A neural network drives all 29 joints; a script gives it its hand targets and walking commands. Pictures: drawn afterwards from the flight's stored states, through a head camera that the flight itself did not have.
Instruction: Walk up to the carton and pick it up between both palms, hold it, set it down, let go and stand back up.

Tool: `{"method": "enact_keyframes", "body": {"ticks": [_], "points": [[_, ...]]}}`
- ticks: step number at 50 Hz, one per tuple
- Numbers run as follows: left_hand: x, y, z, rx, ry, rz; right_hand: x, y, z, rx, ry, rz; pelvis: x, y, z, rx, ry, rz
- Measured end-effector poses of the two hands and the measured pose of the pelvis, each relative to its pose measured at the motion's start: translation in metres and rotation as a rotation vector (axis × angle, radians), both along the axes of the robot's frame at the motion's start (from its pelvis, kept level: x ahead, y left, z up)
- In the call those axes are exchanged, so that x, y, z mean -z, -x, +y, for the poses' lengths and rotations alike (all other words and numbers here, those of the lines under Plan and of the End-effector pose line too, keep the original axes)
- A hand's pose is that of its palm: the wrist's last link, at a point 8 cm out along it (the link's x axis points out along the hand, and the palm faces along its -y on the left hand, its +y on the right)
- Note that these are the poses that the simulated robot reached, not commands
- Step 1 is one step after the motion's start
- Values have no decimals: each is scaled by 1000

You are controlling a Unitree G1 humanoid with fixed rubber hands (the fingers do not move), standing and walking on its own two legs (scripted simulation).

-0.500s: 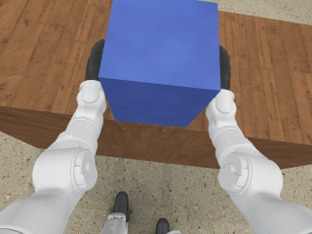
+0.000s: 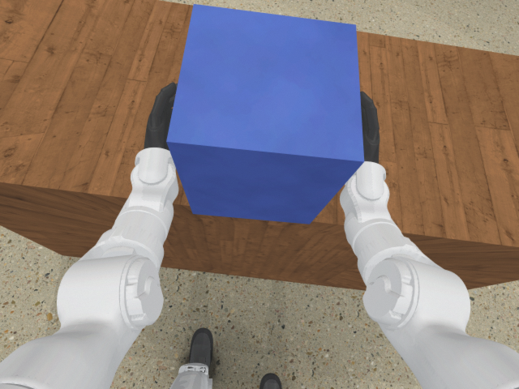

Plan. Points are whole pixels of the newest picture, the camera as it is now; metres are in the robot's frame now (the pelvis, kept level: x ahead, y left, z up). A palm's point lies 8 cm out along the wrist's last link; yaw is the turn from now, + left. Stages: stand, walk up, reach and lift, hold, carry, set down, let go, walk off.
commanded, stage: reach and lift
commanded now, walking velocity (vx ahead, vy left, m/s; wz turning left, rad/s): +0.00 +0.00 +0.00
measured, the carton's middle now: (261, 133) +0.48 +0.02 +0.03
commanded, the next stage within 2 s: none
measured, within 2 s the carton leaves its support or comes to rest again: leaves its support in 0.74 s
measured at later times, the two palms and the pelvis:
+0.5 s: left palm (153, 166) +0.41 +0.18 +0.02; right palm (363, 172) +0.42 -0.13 +0.05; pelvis -0.02 +0.01 +0.00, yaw -1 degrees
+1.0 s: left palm (143, 191) +0.37 +0.18 +0.03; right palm (364, 178) +0.39 -0.11 +0.07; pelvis -0.03 +0.01 +0.00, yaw -1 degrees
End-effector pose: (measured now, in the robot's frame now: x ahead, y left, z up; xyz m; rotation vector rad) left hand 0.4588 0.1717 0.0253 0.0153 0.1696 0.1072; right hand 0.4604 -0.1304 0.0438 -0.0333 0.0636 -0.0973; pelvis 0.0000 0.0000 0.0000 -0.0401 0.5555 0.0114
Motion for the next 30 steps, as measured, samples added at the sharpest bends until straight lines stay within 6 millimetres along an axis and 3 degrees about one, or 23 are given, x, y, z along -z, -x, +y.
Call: {"method": "enact_keyframes", "body": {"ticks": [30], "points": [[7,54,8,-38,84,39,-8,46,10,-22,103,62,1,25,9,8,21,-38]]}}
